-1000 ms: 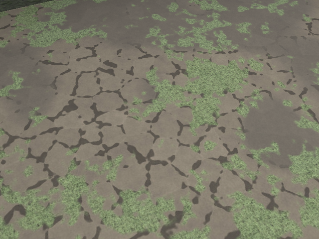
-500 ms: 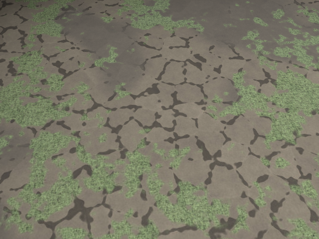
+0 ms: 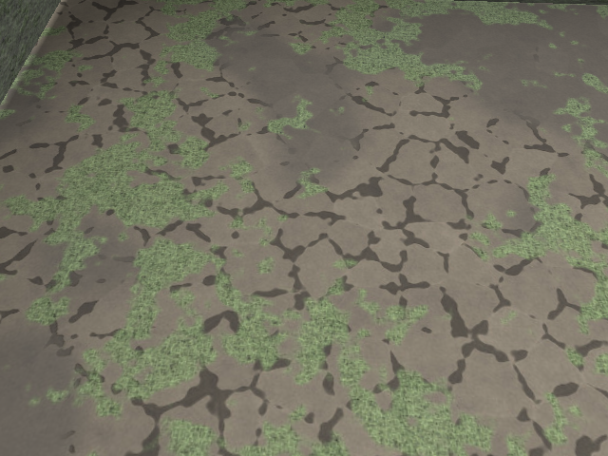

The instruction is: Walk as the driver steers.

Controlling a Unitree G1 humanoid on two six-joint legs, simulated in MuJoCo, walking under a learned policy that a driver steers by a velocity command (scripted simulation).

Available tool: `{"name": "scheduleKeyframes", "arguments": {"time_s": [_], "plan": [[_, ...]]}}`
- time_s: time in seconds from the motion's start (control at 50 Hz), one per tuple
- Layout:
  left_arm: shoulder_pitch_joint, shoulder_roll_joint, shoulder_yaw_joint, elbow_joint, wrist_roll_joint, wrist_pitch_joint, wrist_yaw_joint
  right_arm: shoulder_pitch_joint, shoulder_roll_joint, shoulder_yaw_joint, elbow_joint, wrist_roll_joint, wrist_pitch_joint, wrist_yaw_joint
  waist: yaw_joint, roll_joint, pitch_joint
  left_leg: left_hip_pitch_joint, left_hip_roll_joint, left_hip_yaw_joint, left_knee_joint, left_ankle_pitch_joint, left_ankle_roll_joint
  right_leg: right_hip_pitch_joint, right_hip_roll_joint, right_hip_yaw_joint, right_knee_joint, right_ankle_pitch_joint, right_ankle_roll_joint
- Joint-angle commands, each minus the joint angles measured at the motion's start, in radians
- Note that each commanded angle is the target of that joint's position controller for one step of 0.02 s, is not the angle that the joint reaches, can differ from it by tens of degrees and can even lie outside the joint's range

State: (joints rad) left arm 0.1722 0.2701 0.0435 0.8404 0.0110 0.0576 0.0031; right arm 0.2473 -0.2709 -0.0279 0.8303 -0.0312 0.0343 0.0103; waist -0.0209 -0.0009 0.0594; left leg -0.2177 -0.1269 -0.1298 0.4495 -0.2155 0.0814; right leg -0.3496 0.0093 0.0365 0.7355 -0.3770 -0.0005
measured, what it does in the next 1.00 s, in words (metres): walks ahead: right foot, then right foot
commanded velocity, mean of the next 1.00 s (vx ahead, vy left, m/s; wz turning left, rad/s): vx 0.30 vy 0.00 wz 0.04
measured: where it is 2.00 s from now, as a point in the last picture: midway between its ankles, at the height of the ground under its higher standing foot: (307, 315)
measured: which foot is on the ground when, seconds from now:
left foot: down 0.00-0.90, up 0.92-1.00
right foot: up 0.00-0.04, down 0.06-0.44, up 0.46-0.90, down 0.92-1.00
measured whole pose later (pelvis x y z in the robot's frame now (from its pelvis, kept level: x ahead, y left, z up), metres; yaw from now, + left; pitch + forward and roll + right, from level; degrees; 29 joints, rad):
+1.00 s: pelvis +0.32 -0.01 -0.02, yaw +2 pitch -1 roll +0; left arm 0.11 0.22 0.04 0.93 0.02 -0.06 -0.01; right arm 0.40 -0.20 -0.01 1.08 -0.02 -0.07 0.00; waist -0.03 0.02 0.07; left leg -0.19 -0.04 -0.01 1.13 -0.41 0.10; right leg -0.38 0.07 -0.11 0.57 -0.19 -0.13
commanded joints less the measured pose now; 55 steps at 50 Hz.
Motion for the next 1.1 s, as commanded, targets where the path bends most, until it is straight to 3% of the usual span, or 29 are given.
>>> {"name": "scheduleKeyframes", "arguments": {"time_s": [0.02,0.06,0.08,0.1,0.12,0.14,0.2,0.26,0.32,0.38,0.42,0.44,0.46,0.48,0.5,0.52,0.6,0.64,0.78,0.84,0.88,0.9,0.92,0.94,0.96,0.98,1.0,1.04,1.1], "plan": [[0.027,0.066,0.011,-0.03,-0.005,-0.022,0.013,-0.003,-0.144,-0.026,-0.024,0.001,-0.008,-0.009,0.024,0.102,-0.061,-0.006,0.272,-0.261,-0.083,0.291,0.11,0.139,0.021,-0.018,-0.2,0.031,-0.028],[0.084,0.081,0.008,-0.002,0.013,-0.046,0.029,0.02,-0.106,-0.012,-0.008,0.011,-0.016,-0.015,0.037,0.029,-0.077,-0.106,0.218,-0.232,-0.029,0.17,0.027,0.346,-0.082,0.076,-0.428,0.224,-0.045],[0.095,0.132,0.006,-0.009,0.03,-0.061,0.036,0.068,-0.056,-0.002,-0.007,0.008,-0.022,-0.013,0.006,-0.132,-0.119,-0.154,0.132,-0.128,0.109,-0.066,-0.014,0.417,-0.278,0.272,-0.467,0.362,-0.079],[0.023,0.147,0.005,-0.003,0.02,-0.058,0.029,0.046,-0.091,-0.009,-0.003,0.022,-0.015,-0.014,-0.014,-0.19,-0.063,-0.106,0.066,-0.009,0.073,-0.182,-0.021,0.236,-0.342,0.304,-0.433,0.528,-0.176],[-0.027,0.091,-0.008,-0.011,0.011,-0.063,0.02,0.04,-0.103,-0.01,0.023,0.013,-0.009,-0.014,-0.02,-0.14,-0.054,-0.023,0.097,-0.001,0.067,-0.138,-0.028,0.194,-0.293,0.251,-0.424,0.514,-0.177],[-0.04,0.08,-0.013,-0.005,0.008,-0.066,0.013,0.025,-0.086,-0.006,0.033,0.01,-0.008,-0.008,-0.02,-0.146,-0.056,0.028,0.099,-0.01,0.006,-0.034,-0.027,0.167,-0.227,0.194,-0.408,0.451,-0.134],[0.037,0.118,-0.001,0.035,0.013,-0.059,0.005,0.02,-0.096,-0.008,0.074,-0.001,-0.012,0.008,0.012,-0.143,-0.044,0.045,0.089,0.006,0.017,-0.043,-0.022,0.147,-0.119,0.153,-0.451,-0.025,-0.086],[0.118,0.157,0.025,0.065,0.01,-0.042,-0.002,-0.021,-0.08,-0.007,0.071,-0.018,-0.02,0.015,0.048,-0.147,0.079,-0.178,0.055,0.133,0.187,-0.249,0.0,0.149,-0.233,0.334,-0.544,-0.426,-0.189],[0.138,0.142,0.033,0.077,0.022,-0.058,-0.008,-0.081,-0.068,-0.004,0.05,-0.011,-0.045,0.02,0.058,-0.127,0.117,-0.268,0.118,0.138,0.286,-0.236,0.005,0.158,-0.302,0.408,-0.582,-0.347,-0.245],[0.101,0.138,0.04,0.081,0.008,-0.076,-0.014,-0.053,-0.061,-0.006,0.071,-0.001,-0.067,0.025,0.018,-0.107,0.079,-0.117,0.106,0.174,0.169,-0.166,0.016,0.118,-0.243,0.285,-0.558,-0.171,-0.215],[0.056,0.131,0.045,0.074,0.0,-0.079,-0.016,0.092,-0.049,-0.01,0.135,0.002,-0.077,0.021,-0.056,-0.078,0.047,0.173,0.062,0.213,-0.001,-0.074,0.02,-0.035,-0.167,0.167,-0.444,-0.112,-0.178],[0.041,0.098,0.037,0.064,0.006,-0.086,-0.019,0.195,-0.086,-0.023,0.17,-0.001,-0.084,0.013,-0.093,-0.005,0.015,0.344,0.121,0.11,-0.055,-0.119,0.029,-0.161,-0.116,0.098,-0.309,-0.096,-0.152],[0.017,0.0,0.011,0.027,0.002,-0.096,-0.03,0.32,-0.179,-0.043,0.187,-0.013,-0.094,-0.001,-0.133,0.237,-0.053,0.474,0.389,-0.317,-0.247,-0.425,0.094,-0.315,0.013,-0.052,0.041,-0.13,-0.099],[-0.003,0.061,0.027,0.012,0.014,-0.098,-0.028,0.359,-0.222,-0.055,0.216,-0.007,-0.087,-0.006,-0.126,0.24,0.0,0.408,0.519,-0.557,-0.324,-0.503,0.169,-0.437,0.062,-0.051,0.229,-0.209,-0.105],[-0.016,0.087,0.033,0.022,0.023,-0.099,-0.028,0.276,-0.171,-0.042,0.194,-0.008,-0.087,-0.009,-0.076,0.101,0.073,0.346,0.491,-0.48,-0.303,-0.485,0.168,-0.465,-0.003,0.02,0.328,-0.127,-0.121],[0.0,0.062,0.026,0.04,0.017,-0.105,-0.038,0.209,-0.133,-0.031,0.174,-0.004,-0.094,-0.008,-0.04,0.072,0.09,0.302,0.438,-0.381,-0.298,-0.392,0.14,-0.45,-0.036,0.029,0.341,-0.026,-0.121],[0.033,0.046,0.021,0.088,0.035,-0.1,-0.05,0.201,-0.068,-0.005,0.191,0.01,-0.123,-0.009,0.01,0.09,0.026,0.288,0.324,-0.091,-0.268,0.255,0.081,-0.346,-0.062,-0.042,0.333,0.138,-0.075],[-0.024,0.027,0.014,0.07,0.032,-0.092,-0.046,0.258,-0.061,0.001,0.219,0.018,-0.125,-0.012,0.003,0.09,0.022,0.295,0.312,-0.028,-0.25,0.443,0.085,-0.37,-0.058,-0.074,0.32,0.165,-0.052],[-0.283,-0.005,-0.021,-0.031,0.01,-0.094,-0.041,0.305,-0.06,0.012,0.258,0.013,-0.121,-0.024,-0.04,0.101,0.095,0.233,0.296,0.049,-0.301,0.54,0.095,-0.277,-0.016,-0.156,-0.044,0.302,-0.045],[-0.217,0.02,-0.014,-0.026,0.008,-0.1,-0.032,0.276,-0.067,0.01,0.268,0.008,-0.127,-0.023,0.012,0.103,0.062,0.265,0.323,0.073,-0.223,0.778,0.082,-0.126,0.022,-0.165,-0.121,0.276,-0.104],[0.005,0.061,0.008,0.047,0.008,-0.113,-0.018,0.24,-0.09,0.001,0.262,0.008,-0.124,-0.026,0.108,0.103,-0.054,0.291,0.314,0.096,0.025,0.975,0.06,0.095,0.071,-0.157,-0.166,0.228,-0.139],[0.167,0.082,0.022,0.1,0.012,-0.121,-0.01,0.219,-0.096,-0.001,0.255,0.013,-0.121,-0.024,0.179,0.083,-0.131,0.209,0.285,0.12,0.23,0.882,0.046,0.296,0.052,-0.134,-0.237,0.257,-0.16],[0.319,0.164,0.044,0.127,0.036,-0.127,0.001,0.243,-0.047,0.009,0.227,0.016,-0.121,-0.018,0.206,-0.031,-0.25,0.022,0.226,0.148,0.539,0.489,0.037,0.522,-0.182,0.138,-0.26,0.073,-0.208],[0.31,0.223,0.054,0.12,0.045,-0.122,-0.005,0.371,0.057,0.02,0.228,0.036,-0.117,-0.006,0.112,-0.212,-0.343,-0.311,0.031,0.132,0.894,-0.336,0.008,0.706,-0.438,0.668,-0.39,0.007,-0.36],[0.218,0.177,0.052,0.119,-0.001,-0.115,-0.012,0.268,-0.058,-0.008,0.221,0.011,-0.114,-0.008,0.112,-0.074,-0.235,-0.407,0.083,0.042,0.934,-0.255,0.034,0.582,-0.384,0.681,-0.484,-0.175,-0.345],[0.105,0.109,0.034,0.096,-0.008,-0.119,-0.013,0.172,-0.066,-0.014,0.183,0.009,-0.119,-0.003,0.073,-0.06,-0.075,-0.432,0.138,0.061,0.889,-0.146,0.04,0.414,-0.353,0.509,-0.517,-0.164,-0.315],[0.065,0.054,0.022,0.096,-0.003,-0.13,-0.018,0.129,-0.048,-0.014,0.173,0.007,-0.123,0.0,0.05,-0.018,-0.009,-0.389,0.169,0.065,0.831,-0.089,0.038,0.288,-0.309,0.407,-0.549,-0.026,-0.288],[0.071,-0.002,0.004,0.12,0.001,-0.149,-0.011,0.149,-0.004,-0.011,0.18,-0.008,-0.101,0.006,-0.009,-0.033,0.0,-0.273,0.204,0.067,0.75,-0.057,0.014,0.158,-0.239,0.246,-0.57,0.206,-0.237],[0.148,0.021,0.005,0.153,0.001,-0.169,-0.006,0.12,0.019,-0.011,0.167,-0.007,-0.081,0.013,-0.026,-0.039,-0.005,-0.284,0.213,0.101,0.671,-0.023,-0.016,0.143,-0.205,0.145,-0.592,0.344,-0.232]]}}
